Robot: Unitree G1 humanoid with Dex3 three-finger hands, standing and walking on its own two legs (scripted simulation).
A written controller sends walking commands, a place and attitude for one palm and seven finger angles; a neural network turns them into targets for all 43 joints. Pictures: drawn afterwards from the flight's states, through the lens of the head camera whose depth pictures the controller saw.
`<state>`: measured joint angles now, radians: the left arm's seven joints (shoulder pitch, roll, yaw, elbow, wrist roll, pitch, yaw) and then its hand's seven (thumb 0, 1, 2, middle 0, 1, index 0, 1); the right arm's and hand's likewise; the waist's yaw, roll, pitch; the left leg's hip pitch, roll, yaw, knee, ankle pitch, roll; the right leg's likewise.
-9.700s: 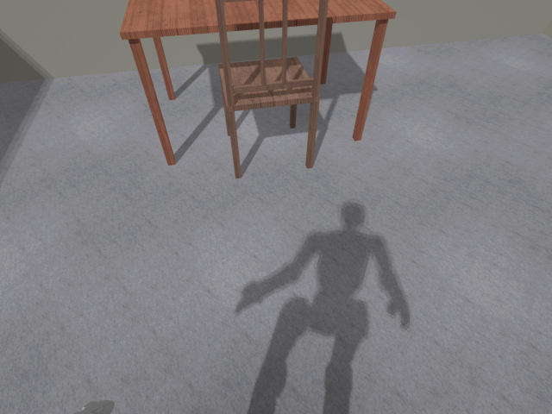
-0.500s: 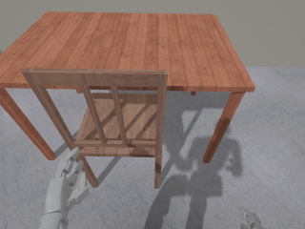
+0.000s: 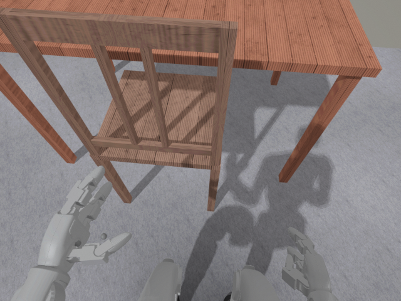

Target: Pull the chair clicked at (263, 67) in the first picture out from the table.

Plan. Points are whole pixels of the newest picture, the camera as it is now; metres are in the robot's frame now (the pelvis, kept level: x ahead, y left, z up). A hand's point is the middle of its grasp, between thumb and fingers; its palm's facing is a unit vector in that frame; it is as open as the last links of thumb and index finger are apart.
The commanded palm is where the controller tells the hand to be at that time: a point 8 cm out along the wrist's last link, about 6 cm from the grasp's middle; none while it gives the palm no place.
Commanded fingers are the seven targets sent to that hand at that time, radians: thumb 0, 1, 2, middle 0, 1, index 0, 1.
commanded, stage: raise the hand toward the chair's back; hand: left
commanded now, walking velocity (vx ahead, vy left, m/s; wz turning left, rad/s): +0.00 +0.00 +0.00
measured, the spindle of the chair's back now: (120, 103) +0.53 +0.24 +0.03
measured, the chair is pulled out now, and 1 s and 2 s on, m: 0.00 0.00 0.00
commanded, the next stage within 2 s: aim the fingers beside a spindle in 1.36 s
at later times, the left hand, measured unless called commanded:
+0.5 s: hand (85, 219) +0.24 +0.22 +0.06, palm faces -0.01 -1.00 -0.05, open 16.1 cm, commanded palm +0.22 +0.27 +0.07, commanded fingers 0.00 -0.50 0.30 -0.06 -0.08 -0.06 -0.08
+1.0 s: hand (79, 198) +0.27 +0.23 +0.07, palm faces -0.02 -1.00 -0.06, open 17.0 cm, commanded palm +0.25 +0.29 +0.08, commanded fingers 0.00 -0.50 0.30 -0.06 -0.08 -0.06 -0.08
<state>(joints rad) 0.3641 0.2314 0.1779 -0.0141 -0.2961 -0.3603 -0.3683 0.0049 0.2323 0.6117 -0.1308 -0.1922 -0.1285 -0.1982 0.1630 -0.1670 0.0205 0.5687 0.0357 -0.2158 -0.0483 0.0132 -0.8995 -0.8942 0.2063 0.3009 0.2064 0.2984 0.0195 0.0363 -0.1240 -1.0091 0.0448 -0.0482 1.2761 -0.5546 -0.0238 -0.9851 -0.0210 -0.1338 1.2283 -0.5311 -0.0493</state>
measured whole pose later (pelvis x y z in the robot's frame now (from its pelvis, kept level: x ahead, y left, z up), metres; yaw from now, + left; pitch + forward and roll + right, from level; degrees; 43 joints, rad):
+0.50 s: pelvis +0.02 +0.02 +0.02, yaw +0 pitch +16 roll -2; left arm 0.38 0.24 0.19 0.01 -0.26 -0.44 -0.26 -0.01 -0.35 0.36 -0.07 -0.10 -0.07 -0.11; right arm 0.20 -0.23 -0.02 0.53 0.03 -0.21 -0.05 0.01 -0.90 -0.89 0.20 0.30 0.20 0.30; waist -0.02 0.01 -0.14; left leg -0.92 0.03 -0.01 1.18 -0.54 0.01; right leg -0.90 -0.03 -0.10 1.12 -0.50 -0.01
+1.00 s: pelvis +0.02 +0.03 +0.03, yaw -1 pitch +16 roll -3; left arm 0.28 0.27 0.24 0.08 -0.29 -0.37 -0.30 -0.02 -0.50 0.30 -0.06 -0.08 -0.06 -0.08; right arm 0.25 -0.24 0.01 0.54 0.03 -0.19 -0.05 0.01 -0.90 -0.89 0.21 0.30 0.21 0.30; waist -0.03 0.02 -0.13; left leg -0.88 0.02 -0.01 1.12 -0.53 0.02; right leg -0.85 -0.03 -0.10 1.06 -0.49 0.00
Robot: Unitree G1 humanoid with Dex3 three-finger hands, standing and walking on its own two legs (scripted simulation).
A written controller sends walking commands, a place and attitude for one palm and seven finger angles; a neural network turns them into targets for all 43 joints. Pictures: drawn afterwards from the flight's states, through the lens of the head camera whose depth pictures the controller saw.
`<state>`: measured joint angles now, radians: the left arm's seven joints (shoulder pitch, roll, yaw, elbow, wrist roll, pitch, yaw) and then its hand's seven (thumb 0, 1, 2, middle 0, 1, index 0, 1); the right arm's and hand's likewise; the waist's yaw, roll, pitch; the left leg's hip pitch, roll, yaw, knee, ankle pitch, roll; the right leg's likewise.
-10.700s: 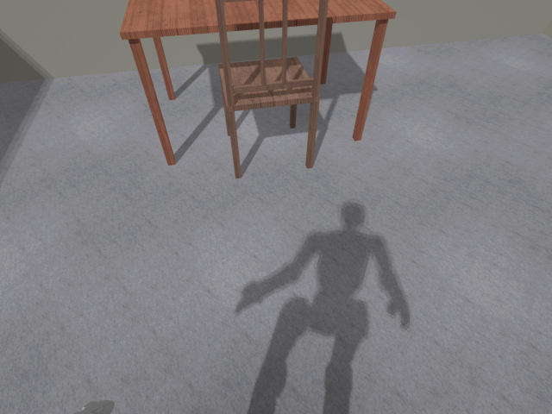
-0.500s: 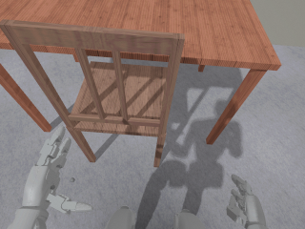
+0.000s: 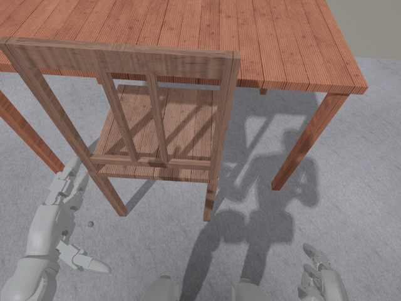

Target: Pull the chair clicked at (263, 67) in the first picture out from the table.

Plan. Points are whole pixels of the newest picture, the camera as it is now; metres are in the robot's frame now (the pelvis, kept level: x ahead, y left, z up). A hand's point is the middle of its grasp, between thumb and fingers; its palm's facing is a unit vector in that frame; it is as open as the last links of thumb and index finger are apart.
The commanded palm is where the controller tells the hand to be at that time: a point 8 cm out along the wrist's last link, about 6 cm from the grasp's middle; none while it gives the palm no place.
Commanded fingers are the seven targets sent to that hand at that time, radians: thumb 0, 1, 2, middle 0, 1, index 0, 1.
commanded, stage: raise the hand toward the chair's back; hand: left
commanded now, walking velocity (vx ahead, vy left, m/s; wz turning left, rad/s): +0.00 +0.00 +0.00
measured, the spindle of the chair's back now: (122, 123) +0.51 +0.22 +0.00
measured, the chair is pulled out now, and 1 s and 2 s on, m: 0.00 0.00 0.00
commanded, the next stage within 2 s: aim the fingers beside a spindle in 0.36 s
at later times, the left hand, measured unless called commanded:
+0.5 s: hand (95, 227) +0.24 +0.20 +0.04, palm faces +0.00 -1.00 -0.05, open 17.0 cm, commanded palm +0.22 +0.25 +0.04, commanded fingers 0.00 -0.50 0.30 -0.06 -0.08 -0.06 -0.08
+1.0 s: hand (108, 202) +0.29 +0.19 +0.02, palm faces -0.02 -1.00 -0.05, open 17.0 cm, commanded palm +0.28 +0.25 +0.02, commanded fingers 0.00 -0.50 0.30 -0.06 -0.08 -0.06 -0.08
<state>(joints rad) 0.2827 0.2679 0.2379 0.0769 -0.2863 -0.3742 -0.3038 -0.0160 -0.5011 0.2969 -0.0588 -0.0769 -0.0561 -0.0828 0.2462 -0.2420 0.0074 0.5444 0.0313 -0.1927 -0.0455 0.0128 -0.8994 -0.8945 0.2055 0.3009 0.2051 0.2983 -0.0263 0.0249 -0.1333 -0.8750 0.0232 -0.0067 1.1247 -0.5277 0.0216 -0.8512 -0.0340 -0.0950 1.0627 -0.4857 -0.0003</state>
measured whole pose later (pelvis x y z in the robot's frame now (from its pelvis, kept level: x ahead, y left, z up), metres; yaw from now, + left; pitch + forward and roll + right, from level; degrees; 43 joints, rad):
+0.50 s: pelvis +0.00 -0.01 +0.00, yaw +0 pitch +16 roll -2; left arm 0.29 0.26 0.23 0.10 -0.29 -0.40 -0.30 -0.02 -0.50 0.30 -0.06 -0.08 -0.06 -0.08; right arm 0.22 -0.23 0.01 0.54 0.03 -0.20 -0.04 0.01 -0.90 -0.89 0.20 0.30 0.20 0.30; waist -0.02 0.03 -0.13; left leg -0.88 0.03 -0.02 1.13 -0.53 0.01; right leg -0.86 -0.03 -0.10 1.07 -0.49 -0.01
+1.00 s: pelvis +0.00 -0.01 -0.01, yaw +0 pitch +18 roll -2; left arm 0.06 0.27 0.25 0.27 -0.26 -0.41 -0.29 -0.02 -0.50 0.30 -0.06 -0.08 -0.06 -0.08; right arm 0.24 -0.25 0.01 0.56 0.02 -0.18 -0.04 0.01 -0.90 -0.89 0.20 0.30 0.20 0.30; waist -0.04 0.02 -0.13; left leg -0.95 0.03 0.00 1.17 -0.53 0.01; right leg -0.94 -0.03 -0.09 1.12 -0.50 -0.01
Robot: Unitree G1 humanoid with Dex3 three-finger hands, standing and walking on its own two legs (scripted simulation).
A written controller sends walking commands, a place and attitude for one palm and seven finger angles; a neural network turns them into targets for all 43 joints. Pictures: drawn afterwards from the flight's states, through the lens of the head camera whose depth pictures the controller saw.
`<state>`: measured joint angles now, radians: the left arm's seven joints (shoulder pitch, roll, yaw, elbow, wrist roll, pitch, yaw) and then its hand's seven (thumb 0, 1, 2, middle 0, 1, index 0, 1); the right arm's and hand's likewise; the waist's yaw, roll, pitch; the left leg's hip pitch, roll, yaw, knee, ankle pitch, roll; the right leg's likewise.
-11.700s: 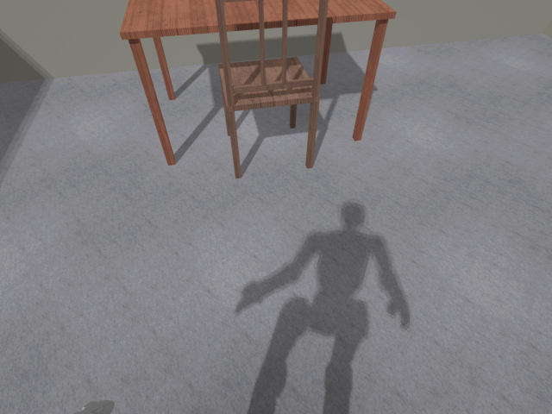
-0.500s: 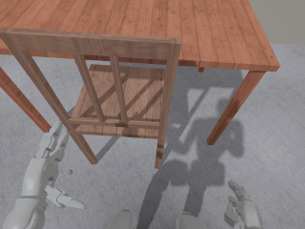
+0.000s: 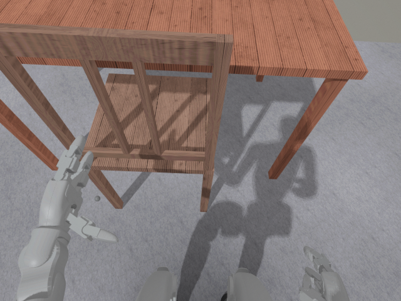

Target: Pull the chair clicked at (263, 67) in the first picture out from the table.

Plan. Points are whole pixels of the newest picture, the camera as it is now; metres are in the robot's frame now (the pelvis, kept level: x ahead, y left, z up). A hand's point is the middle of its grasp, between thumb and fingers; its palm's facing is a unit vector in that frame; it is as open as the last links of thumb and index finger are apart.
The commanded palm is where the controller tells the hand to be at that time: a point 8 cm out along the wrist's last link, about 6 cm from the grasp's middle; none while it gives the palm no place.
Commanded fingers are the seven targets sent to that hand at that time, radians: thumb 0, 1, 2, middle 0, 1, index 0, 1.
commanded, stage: aim the fingers beside a spindle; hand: left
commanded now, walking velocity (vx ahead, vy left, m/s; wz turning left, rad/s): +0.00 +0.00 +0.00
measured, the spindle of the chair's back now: (111, 115) +0.51 +0.23 +0.01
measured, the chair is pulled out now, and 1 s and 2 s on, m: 0.00 0.00 0.00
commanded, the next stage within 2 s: push the fingers through the gap in 1.46 s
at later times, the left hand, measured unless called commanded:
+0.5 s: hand (102, 184) +0.33 +0.21 +0.01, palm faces -0.01 -1.00 -0.04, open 17.0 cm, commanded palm +0.31 +0.26 +0.01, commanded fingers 0.00 -0.50 0.30 -0.06 -0.08 -0.06 -0.08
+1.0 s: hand (113, 169) +0.37 +0.20 -0.01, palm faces -0.02 -1.00 -0.05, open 17.0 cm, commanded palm +0.35 +0.25 +0.00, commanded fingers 0.00 -0.50 0.30 -0.06 -0.08 -0.06 -0.08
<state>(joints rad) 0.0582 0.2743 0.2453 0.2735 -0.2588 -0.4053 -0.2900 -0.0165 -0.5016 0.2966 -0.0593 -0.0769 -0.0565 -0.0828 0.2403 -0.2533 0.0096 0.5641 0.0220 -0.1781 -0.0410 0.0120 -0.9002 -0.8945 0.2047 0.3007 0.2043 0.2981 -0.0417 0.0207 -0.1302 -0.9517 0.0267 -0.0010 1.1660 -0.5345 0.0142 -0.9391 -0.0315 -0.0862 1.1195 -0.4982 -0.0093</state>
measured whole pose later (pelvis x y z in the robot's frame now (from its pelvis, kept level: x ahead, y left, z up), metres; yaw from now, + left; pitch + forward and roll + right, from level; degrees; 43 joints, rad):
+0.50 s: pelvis -0.01 +0.00 -0.01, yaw +0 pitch +21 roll -2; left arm -0.13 0.29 0.27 0.44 -0.24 -0.44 -0.30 -0.02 -0.50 0.30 -0.06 -0.08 -0.06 -0.08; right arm 0.21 -0.25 0.01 0.58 0.01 -0.15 -0.04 0.01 -0.90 -0.89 0.20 0.30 0.20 0.30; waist -0.04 0.02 -0.13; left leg -1.04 0.03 0.00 1.23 -0.55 0.02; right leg -1.03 -0.03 -0.08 1.18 -0.51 -0.01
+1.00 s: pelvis -0.01 +0.00 -0.03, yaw -1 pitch +23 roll -2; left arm -0.33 0.32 0.31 0.64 -0.20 -0.46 -0.28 -0.02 -0.50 0.30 -0.06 -0.08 -0.06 -0.08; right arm 0.24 -0.26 0.01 0.60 0.01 -0.09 -0.02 0.01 -0.90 -0.89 0.20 0.30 0.20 0.30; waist -0.08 0.02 -0.14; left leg -1.13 0.03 0.01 1.28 -0.55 0.02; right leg -1.12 -0.03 -0.07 1.23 -0.51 -0.01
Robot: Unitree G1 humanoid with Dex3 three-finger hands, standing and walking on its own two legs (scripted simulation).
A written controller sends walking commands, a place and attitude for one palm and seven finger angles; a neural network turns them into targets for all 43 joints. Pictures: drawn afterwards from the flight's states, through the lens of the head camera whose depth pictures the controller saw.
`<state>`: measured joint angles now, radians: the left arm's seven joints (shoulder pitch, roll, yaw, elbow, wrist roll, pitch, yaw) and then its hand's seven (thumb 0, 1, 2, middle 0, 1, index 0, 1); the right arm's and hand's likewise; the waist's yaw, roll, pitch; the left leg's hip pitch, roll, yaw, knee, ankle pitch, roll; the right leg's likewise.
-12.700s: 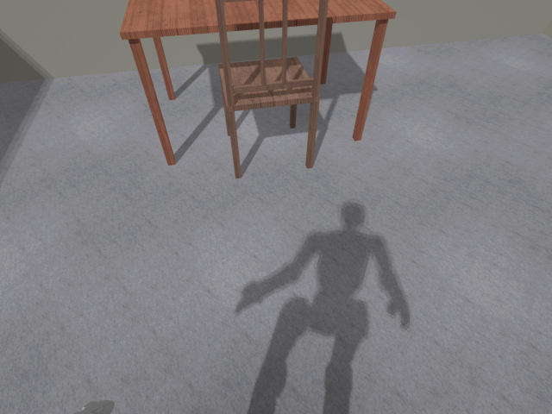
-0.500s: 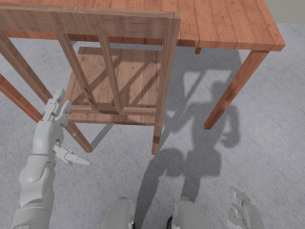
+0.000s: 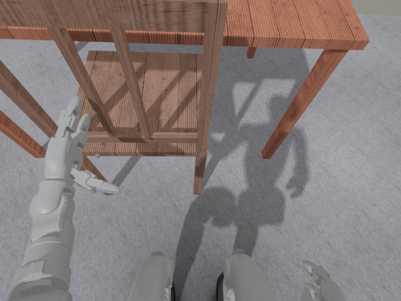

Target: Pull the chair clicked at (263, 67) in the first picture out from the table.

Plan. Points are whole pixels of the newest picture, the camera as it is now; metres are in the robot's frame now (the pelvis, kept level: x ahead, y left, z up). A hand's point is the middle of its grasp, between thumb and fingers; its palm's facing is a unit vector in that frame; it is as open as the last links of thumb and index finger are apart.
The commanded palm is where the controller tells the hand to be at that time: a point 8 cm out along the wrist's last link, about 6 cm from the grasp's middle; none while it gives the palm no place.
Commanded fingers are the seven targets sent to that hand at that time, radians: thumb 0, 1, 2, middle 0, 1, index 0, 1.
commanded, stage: aim the fingers beside a spindle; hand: left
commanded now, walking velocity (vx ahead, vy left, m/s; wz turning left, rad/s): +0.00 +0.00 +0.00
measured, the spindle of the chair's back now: (91, 94) +0.52 +0.23 +0.03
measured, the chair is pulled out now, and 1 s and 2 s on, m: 0.00 0.00 0.00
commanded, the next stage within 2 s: push the fingers through the gap in 0.46 s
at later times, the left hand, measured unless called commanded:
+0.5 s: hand (92, 157) +0.38 +0.21 +0.02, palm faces +0.00 -1.00 -0.03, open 17.0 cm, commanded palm +0.35 +0.26 +0.03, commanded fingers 0.00 -0.50 0.30 -0.06 -0.08 -0.06 -0.08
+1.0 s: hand (98, 137) +0.42 +0.21 +0.02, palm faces +0.00 -1.00 -0.04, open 17.0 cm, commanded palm +0.40 +0.26 +0.02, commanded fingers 0.00 -0.50 0.30 -0.06 -0.08 -0.06 -0.08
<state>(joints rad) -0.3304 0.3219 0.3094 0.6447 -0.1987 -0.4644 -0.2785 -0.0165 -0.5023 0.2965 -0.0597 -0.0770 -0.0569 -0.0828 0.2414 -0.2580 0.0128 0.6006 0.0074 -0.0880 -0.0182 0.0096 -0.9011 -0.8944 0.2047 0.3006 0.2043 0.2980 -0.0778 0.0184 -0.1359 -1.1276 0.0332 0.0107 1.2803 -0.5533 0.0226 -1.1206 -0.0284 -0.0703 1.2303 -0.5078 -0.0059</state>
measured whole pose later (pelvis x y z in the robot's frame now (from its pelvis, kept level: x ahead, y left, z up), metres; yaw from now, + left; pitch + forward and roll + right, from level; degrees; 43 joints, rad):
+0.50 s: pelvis +0.01 +0.00 +0.00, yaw +0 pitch +23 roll -3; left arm -0.30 0.33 0.32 0.62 -0.23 -0.46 -0.32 -0.02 -0.50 0.30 -0.06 -0.08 -0.06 -0.08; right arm 0.22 -0.26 0.01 0.59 0.01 -0.09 -0.02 0.01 -0.90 -0.89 0.20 0.30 0.20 0.30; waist -0.07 0.01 -0.14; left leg -1.12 0.03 0.00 1.28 -0.56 0.02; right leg -1.11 -0.03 -0.08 1.22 -0.51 -0.01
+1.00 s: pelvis +0.00 +0.00 +0.00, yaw +0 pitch +24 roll -3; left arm -0.48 0.37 0.35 0.77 -0.18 -0.46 -0.29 -0.02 -0.50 0.30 -0.06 -0.08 -0.06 -0.08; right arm 0.26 -0.26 0.02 0.61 0.00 -0.07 -0.01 0.01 -0.90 -0.89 0.20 0.30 0.20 0.30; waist -0.09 0.02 -0.14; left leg -1.16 0.04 0.01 1.29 -0.56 0.03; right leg -1.15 -0.02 -0.07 1.23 -0.51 0.00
